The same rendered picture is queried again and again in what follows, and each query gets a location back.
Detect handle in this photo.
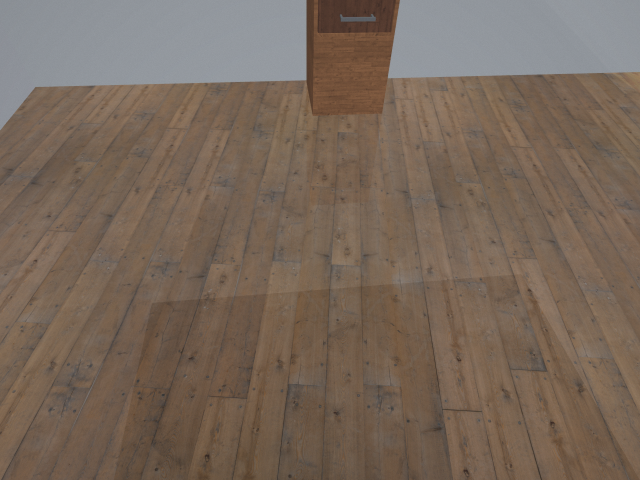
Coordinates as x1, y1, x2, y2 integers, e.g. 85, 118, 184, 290
340, 14, 376, 22

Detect drawer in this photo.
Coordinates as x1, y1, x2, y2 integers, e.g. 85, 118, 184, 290
318, 0, 395, 33

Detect cabinet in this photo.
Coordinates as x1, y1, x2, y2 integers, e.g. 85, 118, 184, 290
306, 0, 400, 116

